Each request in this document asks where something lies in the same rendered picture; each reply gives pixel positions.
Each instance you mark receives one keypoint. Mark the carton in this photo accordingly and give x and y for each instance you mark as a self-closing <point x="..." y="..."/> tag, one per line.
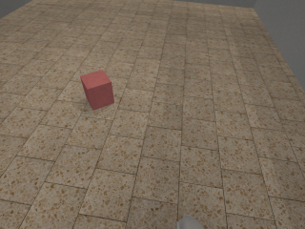
<point x="98" y="89"/>

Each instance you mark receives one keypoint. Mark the robot right thigh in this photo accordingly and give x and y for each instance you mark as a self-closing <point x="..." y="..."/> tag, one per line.
<point x="188" y="223"/>

